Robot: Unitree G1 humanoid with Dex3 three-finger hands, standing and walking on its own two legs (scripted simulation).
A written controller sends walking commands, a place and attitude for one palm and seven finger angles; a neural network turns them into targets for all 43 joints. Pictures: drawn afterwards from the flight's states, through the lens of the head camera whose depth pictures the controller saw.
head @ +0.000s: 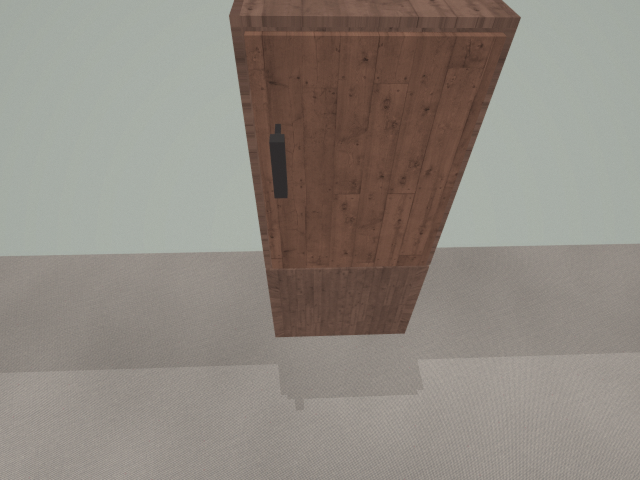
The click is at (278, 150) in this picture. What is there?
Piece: cupboard door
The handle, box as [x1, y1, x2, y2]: [269, 124, 287, 197]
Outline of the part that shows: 275,124 275,133 270,134 269,140 274,196 286,197 287,187 284,137 283,134 280,133 280,124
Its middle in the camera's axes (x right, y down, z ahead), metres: -0.08 -0.15 +0.74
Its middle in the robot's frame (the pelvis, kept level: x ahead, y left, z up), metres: +0.66 +0.11 +0.02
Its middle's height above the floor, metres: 0.80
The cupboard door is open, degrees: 0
